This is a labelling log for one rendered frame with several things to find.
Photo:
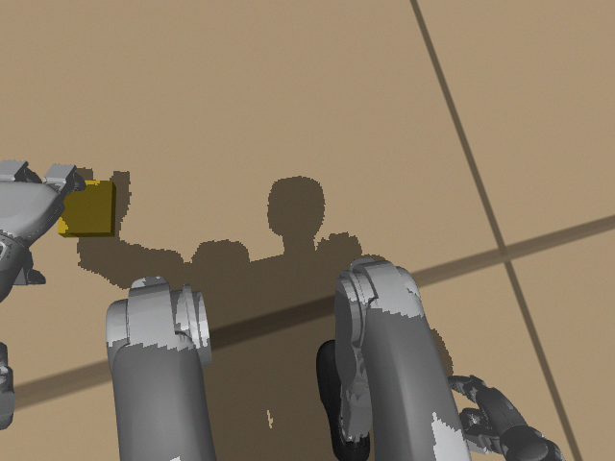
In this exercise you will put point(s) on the left robot hand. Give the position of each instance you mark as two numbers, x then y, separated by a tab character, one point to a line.
29	207

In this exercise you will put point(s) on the small box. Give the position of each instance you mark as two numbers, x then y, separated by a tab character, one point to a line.
91	212

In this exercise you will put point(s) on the right robot foot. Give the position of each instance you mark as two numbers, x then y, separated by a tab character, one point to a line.
329	388

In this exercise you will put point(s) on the right robot arm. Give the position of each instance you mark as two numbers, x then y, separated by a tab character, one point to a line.
525	443

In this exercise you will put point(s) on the right robot hand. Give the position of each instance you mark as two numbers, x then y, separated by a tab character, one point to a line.
483	427

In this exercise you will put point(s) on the left robot arm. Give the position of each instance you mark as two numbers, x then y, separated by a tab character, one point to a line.
12	259

